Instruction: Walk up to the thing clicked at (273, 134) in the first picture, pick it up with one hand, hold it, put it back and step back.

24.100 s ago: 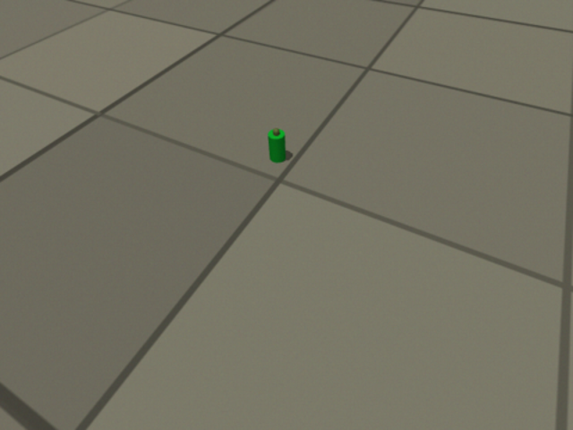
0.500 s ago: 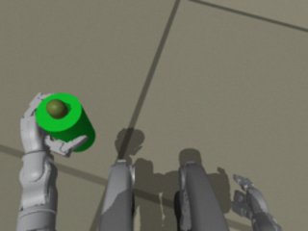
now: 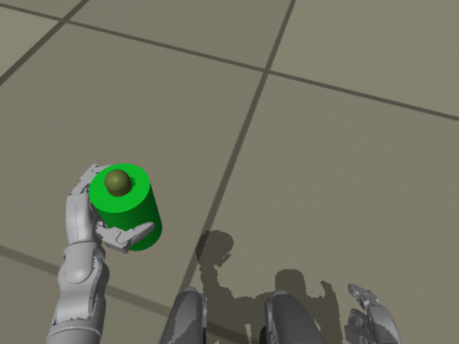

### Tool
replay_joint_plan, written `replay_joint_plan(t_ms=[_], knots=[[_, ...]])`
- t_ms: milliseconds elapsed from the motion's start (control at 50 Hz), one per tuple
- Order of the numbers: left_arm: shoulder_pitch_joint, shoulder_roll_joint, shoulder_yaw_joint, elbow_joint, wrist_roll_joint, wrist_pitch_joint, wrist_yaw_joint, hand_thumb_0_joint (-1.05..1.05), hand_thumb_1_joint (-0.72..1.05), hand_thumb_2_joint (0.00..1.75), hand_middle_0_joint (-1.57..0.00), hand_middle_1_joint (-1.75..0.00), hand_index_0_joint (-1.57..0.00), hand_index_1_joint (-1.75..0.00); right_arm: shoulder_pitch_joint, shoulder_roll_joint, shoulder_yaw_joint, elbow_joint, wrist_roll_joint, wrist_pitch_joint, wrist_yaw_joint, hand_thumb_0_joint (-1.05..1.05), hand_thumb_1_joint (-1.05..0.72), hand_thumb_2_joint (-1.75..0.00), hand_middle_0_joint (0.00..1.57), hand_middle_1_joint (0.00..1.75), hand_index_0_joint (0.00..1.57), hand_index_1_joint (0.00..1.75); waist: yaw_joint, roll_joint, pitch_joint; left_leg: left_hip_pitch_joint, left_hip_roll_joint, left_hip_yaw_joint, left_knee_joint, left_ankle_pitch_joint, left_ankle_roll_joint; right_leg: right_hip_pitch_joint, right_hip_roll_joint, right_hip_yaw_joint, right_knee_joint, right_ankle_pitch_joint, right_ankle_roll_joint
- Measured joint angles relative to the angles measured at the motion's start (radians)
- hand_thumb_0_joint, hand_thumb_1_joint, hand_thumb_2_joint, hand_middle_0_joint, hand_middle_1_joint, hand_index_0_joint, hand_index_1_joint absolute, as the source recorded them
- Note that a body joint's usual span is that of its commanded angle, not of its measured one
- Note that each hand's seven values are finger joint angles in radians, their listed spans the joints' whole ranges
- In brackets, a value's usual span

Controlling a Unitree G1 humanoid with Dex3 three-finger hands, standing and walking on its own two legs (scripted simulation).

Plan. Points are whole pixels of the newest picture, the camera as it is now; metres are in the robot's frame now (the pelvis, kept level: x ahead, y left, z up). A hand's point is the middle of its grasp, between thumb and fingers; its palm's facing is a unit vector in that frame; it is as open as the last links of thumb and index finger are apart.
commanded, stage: lift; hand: left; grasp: from the side
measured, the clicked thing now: (129, 206) +0.34 +0.19 +0.01
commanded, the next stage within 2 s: hold in 1.08 s
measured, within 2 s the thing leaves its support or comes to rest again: neither
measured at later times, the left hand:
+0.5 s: hand (124, 194) +0.34 +0.18 +0.07, palm faces +0.21 -0.98 -0.05, open 11.7 cm
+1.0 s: hand (125, 180) +0.35 +0.17 +0.09, palm faces +0.21 -0.98 -0.04, open 11.7 cm
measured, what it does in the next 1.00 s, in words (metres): rises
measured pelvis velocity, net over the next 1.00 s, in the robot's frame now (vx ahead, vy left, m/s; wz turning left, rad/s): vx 0.02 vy -0.01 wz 0.01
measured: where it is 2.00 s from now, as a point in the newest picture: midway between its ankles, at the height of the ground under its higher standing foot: outside the picture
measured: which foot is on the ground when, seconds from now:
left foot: down 0.00-1.00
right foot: down 0.00-1.00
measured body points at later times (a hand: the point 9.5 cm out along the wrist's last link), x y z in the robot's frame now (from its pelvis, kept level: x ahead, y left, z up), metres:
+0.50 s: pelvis +0.01 -0.01 +0.05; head +0.09 +0.00 +0.49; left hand +0.32 +0.23 +0.07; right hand +0.15 -0.24 -0.07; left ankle +0.04 +0.12 -0.62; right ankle +0.02 -0.13 -0.62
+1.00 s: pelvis +0.02 -0.01 +0.07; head +0.09 +0.00 +0.51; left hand +0.33 +0.22 +0.10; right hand +0.15 -0.25 -0.05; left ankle +0.04 +0.12 -0.62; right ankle +0.02 -0.13 -0.62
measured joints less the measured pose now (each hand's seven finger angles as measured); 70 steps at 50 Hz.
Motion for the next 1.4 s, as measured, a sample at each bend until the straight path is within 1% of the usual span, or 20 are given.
replay_joint_plan(t_ms=[100, 160, 320, 400, 500, 740, 900, 1240, 1400], knots=[[0.011, -0.013, -0.012, 0.009, 0.004, -0.018, 0.007, -0.01, -0.59, 1.05, -0.62, -0.94, -0.64, -0.95, 0.011, 0.004, 0.004, 0.009, -0.007, 0.006, 0.003, 0.01, -0.91, -0.89, 0.21, 0.30, 0.20, 0.30, 0.003, 0.000, 0.014, 0.068, -0.001, 0.006, -0.059, 0.017, 0.001, 0.065, -0.002, 0.004, -0.057, 0.017, 0.001], [0.016, -0.016, -0.019, 0.009, 0.010, -0.021, 0.015, -0.02, -0.59, 1.05, -0.62, -0.93, -0.64, -0.95, 0.015, 0.008, 0.007, 0.011, -0.010, 0.012, 0.002, 0.01, -0.91, -0.89, 0.21, 0.30, 0.20, 0.30, 0.005, 0.001, 0.022, 0.103, -0.001, 0.009, -0.089, 0.026, 0.001, 0.099, -0.003, 0.006, -0.085, 0.026, 0.000], [0.016, -0.027, -0.039, 0.017, 0.009, -0.019, 0.022, -0.02, -0.58, 1.03, -0.62, -0.93, -0.64, -0.94, 0.019, 0.015, 0.014, 0.017, -0.014, 0.019, -0.002, 0.01, -0.91, -0.89, 0.21, 0.30, 0.20, 0.30, 0.011, 0.001, 0.038, 0.196, -0.001, 0.011, -0.164, 0.051, -0.001, 0.190, -0.003, 0.007, -0.157, 0.050, -0.002], [0.009, -0.035, -0.045, 0.029, 0.016, -0.020, 0.031, -0.02, -0.57, 1.03, -0.62, -0.93, -0.64, -0.94, 0.019, 0.017, 0.012, 0.016, -0.016, 0.023, -0.002, 0.01, -0.91, -0.89, 0.21, 0.30, 0.20, 0.30, 0.013, -0.001, 0.047, 0.234, -0.002, 0.014, -0.199, 0.064, -0.003, 0.225, -0.004, 0.008, -0.188, 0.061, -0.004], [0.009, -0.038, -0.047, 0.043, 0.014, -0.024, 0.025, -0.02, -0.57, 1.03, -0.62, -0.93, -0.64, -0.94, 0.015, 0.016, 0.012, 0.018, -0.016, 0.025, -0.004, 0.01, -0.91, -0.89, 0.21, 0.30, 0.20, 0.30, 0.011, -0.002, 0.058, 0.278, 0.000, 0.015, -0.239, 0.077, -0.005, 0.267, -0.003, 0.009, -0.224, 0.074, -0.007], [0.016, -0.050, -0.050, 0.052, 0.018, -0.028, 0.038, -0.02, -0.57, 1.02, -0.61, -0.93, -0.64, -0.94, 0.019, 0.013, 0.008, 0.035, -0.022, 0.032, -0.009, 0.01, -0.92, -0.90, 0.21, 0.30, 0.20, 0.30, 0.010, -0.008, 0.077, 0.362, 0.002, 0.020, -0.310, 0.096, -0.008, 0.348, -0.002, 0.012, -0.291, 0.092, -0.009], [0.012, -0.050, -0.053, 0.066, 0.018, -0.035, 0.036, -0.02, -0.57, 1.02, -0.61, -0.93, -0.64, -0.95, 0.023, 0.012, 0.004, 0.045, -0.024, 0.037, -0.006, 0.01, -0.92, -0.90, 0.21, 0.30, 0.20, 0.30, 0.008, -0.006, 0.084, 0.410, 0.003, 0.025, -0.345, 0.102, -0.007, 0.394, -0.001, 0.016, -0.328, 0.100, -0.008], [0.016, -0.053, -0.057, 0.072, 0.020, -0.028, 0.032, -0.02, -0.56, 1.02, -0.61, -0.94, -0.63, -0.95, 0.031, 0.012, -0.002, 0.045, -0.027, 0.048, 0.006, 0.01, -0.92, -0.90, 0.21, 0.30, 0.20, 0.30, 0.010, -0.007, 0.094, 0.479, 0.003, 0.033, -0.398, 0.113, -0.003, 0.462, -0.002, 0.023, -0.385, 0.116, -0.004], [0.018, -0.058, -0.062, 0.061, 0.023, -0.025, 0.040, -0.02, -0.56, 1.01, -0.61, -0.93, -0.64, -0.94, 0.029, 0.012, -0.004, 0.044, -0.025, 0.049, 0.009, 0.01, -0.93, -0.90, 0.21, 0.30, 0.20, 0.30, 0.015, -0.007, 0.102, 0.504, 0.001, 0.034, -0.418, 0.121, -0.002, 0.488, -0.004, 0.024, -0.405, 0.124, -0.003]])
